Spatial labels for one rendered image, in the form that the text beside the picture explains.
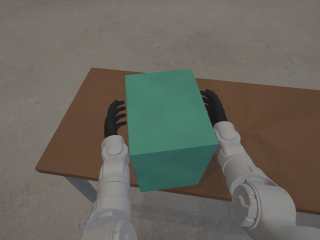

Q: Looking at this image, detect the robot left forearm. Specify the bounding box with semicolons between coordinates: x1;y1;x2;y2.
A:
82;135;132;236

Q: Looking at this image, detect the right robot hand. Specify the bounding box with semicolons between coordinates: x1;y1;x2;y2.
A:
200;89;228;127

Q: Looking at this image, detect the carton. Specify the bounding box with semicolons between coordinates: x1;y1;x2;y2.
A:
125;69;219;193

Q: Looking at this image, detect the left robot hand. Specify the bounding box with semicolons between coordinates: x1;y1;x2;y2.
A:
104;100;127;139

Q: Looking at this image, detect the table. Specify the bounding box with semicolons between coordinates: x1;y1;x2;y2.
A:
35;67;320;215

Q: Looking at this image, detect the robot right forearm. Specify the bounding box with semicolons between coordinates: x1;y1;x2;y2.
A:
213;121;297;221

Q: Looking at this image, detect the right robot upper arm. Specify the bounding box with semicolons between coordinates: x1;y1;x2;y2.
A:
230;182;320;240

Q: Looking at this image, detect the left robot upper arm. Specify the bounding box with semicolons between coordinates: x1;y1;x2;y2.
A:
81;219;138;240

